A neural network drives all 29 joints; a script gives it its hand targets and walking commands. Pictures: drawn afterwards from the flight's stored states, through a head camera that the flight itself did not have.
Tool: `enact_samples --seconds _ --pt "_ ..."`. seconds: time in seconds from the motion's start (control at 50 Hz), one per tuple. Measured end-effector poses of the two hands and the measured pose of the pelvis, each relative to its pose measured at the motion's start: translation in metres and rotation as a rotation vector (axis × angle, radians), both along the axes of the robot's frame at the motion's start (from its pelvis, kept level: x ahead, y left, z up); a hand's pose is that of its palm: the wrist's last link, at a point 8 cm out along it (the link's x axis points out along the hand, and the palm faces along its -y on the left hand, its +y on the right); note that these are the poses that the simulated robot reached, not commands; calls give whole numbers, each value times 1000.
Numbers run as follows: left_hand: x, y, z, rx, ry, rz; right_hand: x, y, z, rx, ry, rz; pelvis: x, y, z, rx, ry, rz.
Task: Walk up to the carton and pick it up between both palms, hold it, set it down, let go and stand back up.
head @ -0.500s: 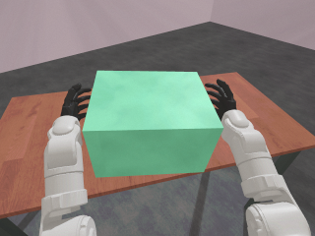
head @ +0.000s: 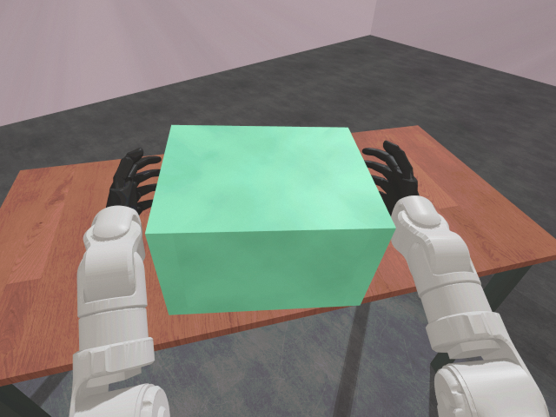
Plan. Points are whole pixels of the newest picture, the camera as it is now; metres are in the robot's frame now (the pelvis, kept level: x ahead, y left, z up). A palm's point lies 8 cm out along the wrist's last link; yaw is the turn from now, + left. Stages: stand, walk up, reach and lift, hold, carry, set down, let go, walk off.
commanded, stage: hold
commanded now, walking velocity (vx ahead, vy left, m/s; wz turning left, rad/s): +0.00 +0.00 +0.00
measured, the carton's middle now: (265, 214) +0.38 +0.01 +0.13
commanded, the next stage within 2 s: none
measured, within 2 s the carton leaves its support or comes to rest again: neither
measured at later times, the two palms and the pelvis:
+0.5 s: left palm (125, 208) +0.35 +0.20 +0.18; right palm (400, 197) +0.35 -0.18 +0.18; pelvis +0.00 +0.00 +0.00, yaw +0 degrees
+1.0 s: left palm (118, 203) +0.35 +0.20 +0.19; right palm (399, 190) +0.35 -0.17 +0.19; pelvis +0.00 +0.00 +0.00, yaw +0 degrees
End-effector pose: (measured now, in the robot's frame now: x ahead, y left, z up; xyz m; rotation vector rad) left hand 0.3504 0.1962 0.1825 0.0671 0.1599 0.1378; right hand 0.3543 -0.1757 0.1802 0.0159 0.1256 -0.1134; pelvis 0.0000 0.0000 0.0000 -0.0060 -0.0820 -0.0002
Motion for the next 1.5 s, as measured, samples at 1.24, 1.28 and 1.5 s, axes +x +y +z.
enact_samples --seconds 1.24,1.28,1.5 --pt "-1 2 9 4 -15 0 0 2 10 -7 -17 3 0 1 0 0 -10 -9" --pt "-1 2 8 4 -15 0 0 2 10 -7 -17 3 0 1 0 0 -10 -9" --pt "-2 3 8 2 -17 3 1 3 10 -8 -19 6 1 0 0 0 -10 -7"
